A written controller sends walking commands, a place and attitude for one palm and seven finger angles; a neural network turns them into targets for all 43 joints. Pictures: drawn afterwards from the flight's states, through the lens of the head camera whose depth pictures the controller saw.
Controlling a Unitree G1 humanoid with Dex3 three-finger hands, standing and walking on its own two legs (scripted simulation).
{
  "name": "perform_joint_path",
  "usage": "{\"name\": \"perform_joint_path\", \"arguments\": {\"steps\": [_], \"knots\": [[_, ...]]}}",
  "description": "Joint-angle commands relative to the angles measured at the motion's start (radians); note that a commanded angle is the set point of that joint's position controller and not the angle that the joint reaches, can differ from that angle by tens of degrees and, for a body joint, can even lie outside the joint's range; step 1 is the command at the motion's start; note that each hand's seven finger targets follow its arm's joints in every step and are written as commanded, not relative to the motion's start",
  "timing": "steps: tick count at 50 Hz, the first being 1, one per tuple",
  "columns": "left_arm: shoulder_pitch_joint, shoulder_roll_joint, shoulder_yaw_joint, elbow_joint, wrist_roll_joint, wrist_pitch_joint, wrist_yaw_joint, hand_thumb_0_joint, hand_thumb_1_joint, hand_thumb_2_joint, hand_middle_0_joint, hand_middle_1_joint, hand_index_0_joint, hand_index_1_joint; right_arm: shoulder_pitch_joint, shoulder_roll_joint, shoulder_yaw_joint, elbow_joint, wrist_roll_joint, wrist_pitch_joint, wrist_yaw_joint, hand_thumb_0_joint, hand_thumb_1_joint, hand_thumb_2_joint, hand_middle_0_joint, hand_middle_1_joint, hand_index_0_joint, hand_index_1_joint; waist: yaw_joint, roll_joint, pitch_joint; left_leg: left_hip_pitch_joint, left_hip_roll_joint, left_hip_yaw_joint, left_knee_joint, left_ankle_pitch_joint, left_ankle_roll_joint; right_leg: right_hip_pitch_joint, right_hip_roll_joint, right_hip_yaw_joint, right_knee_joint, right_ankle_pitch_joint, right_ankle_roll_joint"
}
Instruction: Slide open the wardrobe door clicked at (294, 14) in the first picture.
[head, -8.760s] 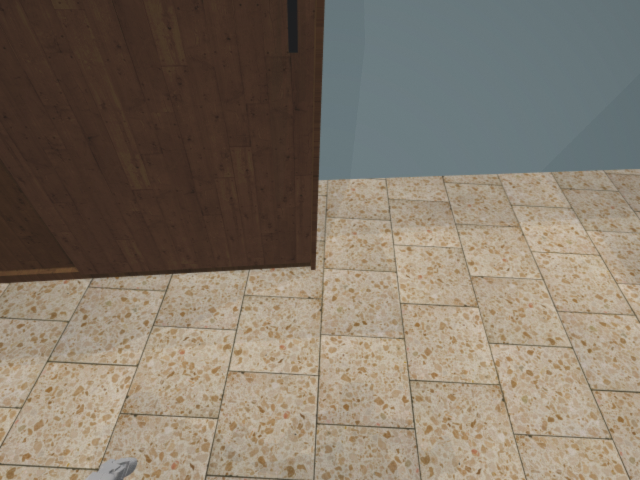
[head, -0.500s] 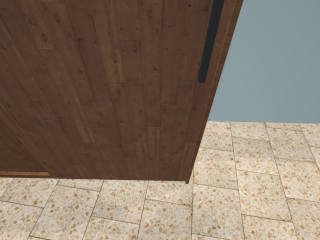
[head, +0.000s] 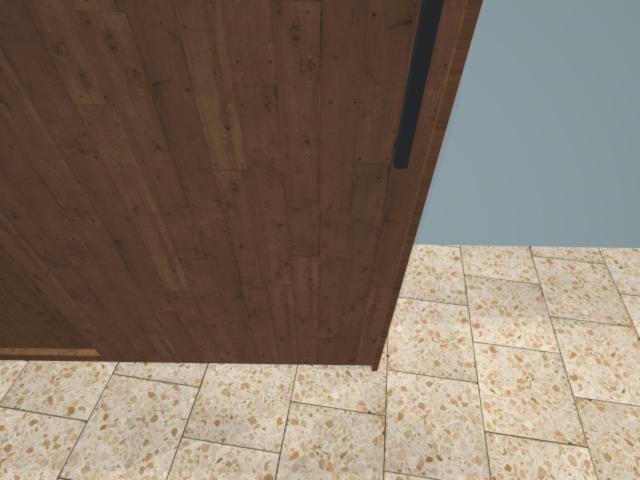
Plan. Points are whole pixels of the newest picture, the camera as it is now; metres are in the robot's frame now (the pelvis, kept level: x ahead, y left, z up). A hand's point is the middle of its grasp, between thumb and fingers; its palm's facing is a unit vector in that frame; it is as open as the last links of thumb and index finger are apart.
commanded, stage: look again from close up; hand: right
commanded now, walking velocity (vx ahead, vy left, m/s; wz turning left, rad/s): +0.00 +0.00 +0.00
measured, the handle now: (416, 63) +0.57 -0.10 +0.26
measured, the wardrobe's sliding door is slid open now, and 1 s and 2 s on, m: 0.00 0.00 0.00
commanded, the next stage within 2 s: shuffle to correct the standing spot in 0.60 s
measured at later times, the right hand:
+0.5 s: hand out of the picture +0.00 -0.17 -0.18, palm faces +0.03 +0.98 -0.18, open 7.4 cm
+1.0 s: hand out of the picture -0.01 -0.16 -0.19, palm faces +0.05 +0.99 -0.14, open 7.4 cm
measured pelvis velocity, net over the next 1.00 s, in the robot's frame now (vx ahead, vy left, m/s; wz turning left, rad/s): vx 0.03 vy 0.00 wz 0.02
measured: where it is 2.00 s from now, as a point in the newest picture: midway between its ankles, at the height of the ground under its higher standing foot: outside the picture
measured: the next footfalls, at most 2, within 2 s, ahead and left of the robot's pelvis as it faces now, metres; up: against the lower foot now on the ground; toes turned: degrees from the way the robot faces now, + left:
left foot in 1.52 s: +0.19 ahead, +0.13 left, +0.00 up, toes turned +2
right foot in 1.90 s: +0.13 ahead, -0.14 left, +0.00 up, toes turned -1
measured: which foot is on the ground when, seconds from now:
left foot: down 0.00-1.00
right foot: down 0.00-1.00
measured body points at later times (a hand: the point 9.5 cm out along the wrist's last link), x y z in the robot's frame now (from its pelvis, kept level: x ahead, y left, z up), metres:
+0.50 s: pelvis +0.00 +0.00 +0.00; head +0.00 +0.00 +0.45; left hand -0.01 +0.22 -0.16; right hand +0.00 -0.22 -0.16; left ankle +0.03 +0.11 -0.74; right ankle -0.01 -0.13 -0.74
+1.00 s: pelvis +0.03 +0.00 -0.01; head +0.03 -0.01 +0.44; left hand -0.02 +0.20 -0.16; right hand -0.01 -0.21 -0.17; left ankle +0.03 +0.11 -0.74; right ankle -0.01 -0.13 -0.74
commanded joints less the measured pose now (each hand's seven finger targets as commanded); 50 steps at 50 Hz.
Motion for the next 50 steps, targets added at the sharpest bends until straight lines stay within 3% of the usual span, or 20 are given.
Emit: {"name": "perform_joint_path", "arguments": {"steps": [1,34,36,39,41,47,50], "knots": [[0.06,0.114,0.023,-0.033,-0.005,-0.012,0.006,0.0,0.9,0.9,-0.2,-0.3,-0.2,-0.3,0.05,-0.112,-0.024,-0.037,0.003,-0.017,-0.004,0.0,-0.9,-0.9,0.2,0.3,0.2,0.3,0.005,-0.009,0.029,0.042,0.092,-0.108,-0.087,0.011,0.019,-0.102,-0.081,0.06,-0.096,0.057,-0.027],[0.093,0.085,0.023,-0.025,-0.004,-0.01,0.007,0.0,0.9,0.9,-0.2,-0.3,-0.2,-0.3,0.077,-0.091,-0.025,-0.033,0.002,-0.017,-0.006,0.0,-0.9,-0.9,0.2,0.3,0.2,0.3,0.002,-0.003,0.049,0.016,0.089,-0.116,-0.093,-0.027,0.022,-0.11,-0.076,0.051,-0.089,0.032,-0.029],[0.108,0.062,0.018,-0.017,-0.001,-0.006,0.006,0.0,0.9,0.9,-0.2,-0.3,-0.2,-0.3,0.092,-0.065,-0.02,-0.023,0.003,-0.013,-0.005,0.0,-0.9,-0.9,0.2,0.3,0.2,0.3,0.004,-0.003,0.044,0.014,0.086,-0.118,-0.099,-0.085,0.018,-0.111,-0.073,0.045,-0.091,-0.024,-0.026],[0.132,0.06,0.024,-0.014,0.006,0.007,0.003,0.0,0.9,0.9,-0.2,-0.3,-0.2,-0.3,0.109,-0.069,-0.03,-0.026,-0.005,-0.002,-0.001,0.0,-0.9,-0.9,0.2,0.3,0.2,0.3,0.002,0.022,0.078,-0.037,0.076,-0.128,-0.095,-0.312,0.024,-0.148,-0.061,0.041,-0.083,-0.229,-0.037],[0.138,0.063,0.029,-0.02,0.01,0.01,0.001,0.0,0.9,0.9,-0.2,-0.3,-0.2,-0.3,0.116,-0.068,-0.038,-0.035,-0.007,0.002,0.004,0.0,-0.9,-0.9,0.2,0.3,0.2,0.3,0.001,0.002,0.103,-0.068,0.068,-0.131,-0.084,-0.376,0.029,-0.175,-0.066,0.055,-0.088,-0.305,-0.048],[0.159,0.054,0.035,-0.034,0.007,-0.002,0.003,0.0,0.9,0.9,-0.2,-0.3,-0.2,-0.3,0.161,-0.047,-0.045,-0.037,-0.009,-0.009,0.013,0.0,-0.9,-0.9,0.2,0.3,0.2,0.3,-0.002,-0.03,0.148,-0.085,0.055,-0.131,-0.028,-0.331,0.053,-0.209,-0.085,0.076,-0.064,-0.3,-0.073],[0.173,0.049,0.036,-0.037,0.004,-0.015,0.004,0.0,0.9,0.9,-0.2,-0.3,-0.2,-0.3,0.19,-0.04,-0.048,-0.032,-0.009,-0.021,0.014,0.0,-0.9,-0.9,0.2,0.3,0.2,0.3,-0.005,-0.03,0.12,-0.057,0.066,-0.128,-0.003,-0.274,0.062,-0.196,-0.092,0.073,-0.028,-0.233,-0.078]]}}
